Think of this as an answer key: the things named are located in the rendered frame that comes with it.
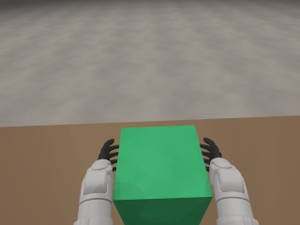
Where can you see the carton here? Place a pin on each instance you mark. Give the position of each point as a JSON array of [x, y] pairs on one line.
[[161, 177]]

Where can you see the left robot hand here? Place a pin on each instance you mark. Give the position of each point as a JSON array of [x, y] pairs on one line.
[[106, 149]]

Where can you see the right robot forearm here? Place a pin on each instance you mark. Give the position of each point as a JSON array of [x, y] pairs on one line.
[[231, 194]]

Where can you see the left robot forearm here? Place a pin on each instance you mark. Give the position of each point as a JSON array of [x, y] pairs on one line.
[[96, 197]]

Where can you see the right robot hand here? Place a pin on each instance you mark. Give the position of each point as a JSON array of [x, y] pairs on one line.
[[213, 152]]

